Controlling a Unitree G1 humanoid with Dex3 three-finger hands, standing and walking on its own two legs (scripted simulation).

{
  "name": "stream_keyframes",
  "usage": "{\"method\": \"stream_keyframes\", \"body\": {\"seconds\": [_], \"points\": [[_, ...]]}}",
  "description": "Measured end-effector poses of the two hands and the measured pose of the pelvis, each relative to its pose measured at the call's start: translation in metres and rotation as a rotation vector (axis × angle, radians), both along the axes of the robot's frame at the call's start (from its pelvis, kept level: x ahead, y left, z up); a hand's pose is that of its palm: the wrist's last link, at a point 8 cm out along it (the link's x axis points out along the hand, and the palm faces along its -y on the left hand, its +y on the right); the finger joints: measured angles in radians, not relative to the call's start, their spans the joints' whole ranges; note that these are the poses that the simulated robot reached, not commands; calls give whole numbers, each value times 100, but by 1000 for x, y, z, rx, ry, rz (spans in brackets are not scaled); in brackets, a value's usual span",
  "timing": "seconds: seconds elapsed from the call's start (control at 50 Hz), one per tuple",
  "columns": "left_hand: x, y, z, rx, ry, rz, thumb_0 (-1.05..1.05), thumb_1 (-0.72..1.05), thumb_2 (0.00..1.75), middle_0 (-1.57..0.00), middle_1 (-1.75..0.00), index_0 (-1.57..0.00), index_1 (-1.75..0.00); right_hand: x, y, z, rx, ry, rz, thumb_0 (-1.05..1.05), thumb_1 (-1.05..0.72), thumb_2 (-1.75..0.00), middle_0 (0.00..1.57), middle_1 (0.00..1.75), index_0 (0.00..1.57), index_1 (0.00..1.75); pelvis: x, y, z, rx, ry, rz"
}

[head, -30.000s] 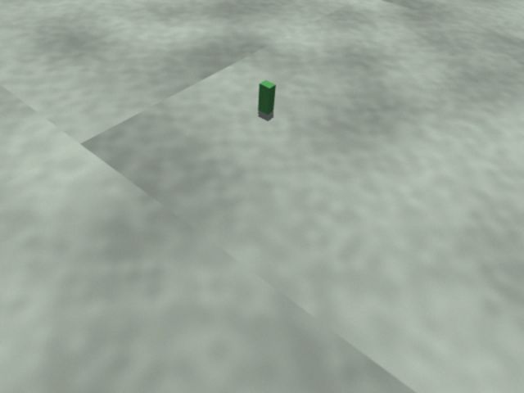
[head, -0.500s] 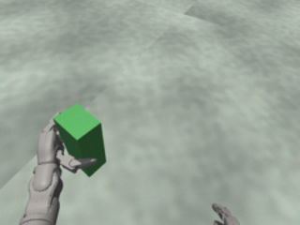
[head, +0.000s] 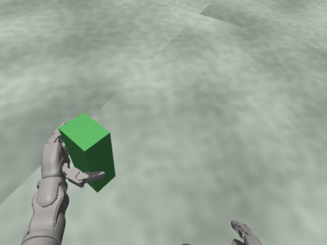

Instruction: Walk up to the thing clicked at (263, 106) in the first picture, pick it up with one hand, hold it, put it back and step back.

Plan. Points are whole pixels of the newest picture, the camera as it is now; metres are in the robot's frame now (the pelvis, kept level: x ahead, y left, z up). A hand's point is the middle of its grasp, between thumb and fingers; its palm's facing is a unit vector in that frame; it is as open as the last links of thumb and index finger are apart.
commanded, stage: crouch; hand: left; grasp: from the side
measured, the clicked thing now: (91, 155) +0.33 +0.16 +0.03
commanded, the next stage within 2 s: lower in 1.74 s
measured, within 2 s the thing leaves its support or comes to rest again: neither
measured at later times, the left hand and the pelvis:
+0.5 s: hand (93, 182) +0.34 +0.20 -0.17, palm faces +0.22 -0.97 -0.04, open 12.9 cm; pelvis -0.02 +0.00 -0.15, yaw -1 degrees
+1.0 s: hand (96, 201) +0.35 +0.23 -0.38, palm faces +0.29 -0.96 -0.05, open 12.9 cm; pelvis -0.07 +0.01 -0.32, yaw -2 degrees
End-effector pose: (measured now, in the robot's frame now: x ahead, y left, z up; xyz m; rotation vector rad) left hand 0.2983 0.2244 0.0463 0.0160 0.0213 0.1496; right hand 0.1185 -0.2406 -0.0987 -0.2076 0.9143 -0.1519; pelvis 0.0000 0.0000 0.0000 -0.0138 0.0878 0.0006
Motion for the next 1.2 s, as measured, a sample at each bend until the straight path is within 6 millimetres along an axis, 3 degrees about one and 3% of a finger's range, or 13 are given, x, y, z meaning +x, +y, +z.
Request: {"method": "stream_keyframes", "body": {"seconds": [0.14,0.26,0.44,0.62,0.82,1.0,1.2], "points": [[-2,2,-38,-11,32,23,-2,-61,74,-55,-94,-56,-94,-4,-5,-15,-10,32,19,1,-89,-90,20,30,20,30,-7,-1,-14,0,64,1],[1,7,-86,-16,20,50,-2,-61,75,-55,-94,-56,-94,-13,-14,-46,-34,89,32,1,-89,-90,20,30,20,30,-13,-2,-45,-4,168,1],[9,17,-180,13,-8,70,-2,-61,76,-55,-94,-56,-94,-22,-23,-129,-59,179,50,1,-90,-91,20,30,20,30,-21,0,-122,-16,346,-3],[13,28,-271,21,-1,113,-2,-61,78,-54,-94,-55,-94,-23,-17,-216,-42,241,87,1,-92,-91,20,30,20,30,-34,3,-196,-23,461,-10],[10,42,-363,26,16,145,-1,-61,82,-52,-95,-53,-96,-34,-12,-294,-50,285,139,1,-93,-92,20,30,20,30,-55,4,-271,-34,503,-13],[16,51,-419,34,8,144,-1,-61,83,-52,-96,-53,-96,-67,-16,-346,-75,343,130,1,-94,-92,20,30,20,30,-71,6,-325,-44,488,-20],[19,49,-467,22,35,116,-1,-61,83,-52,-95,-53,-96,-104,-22,-380,-93,422,109,1,-94,-92,20,30,20,30,-79,7,-364,-51,462,-30]]}}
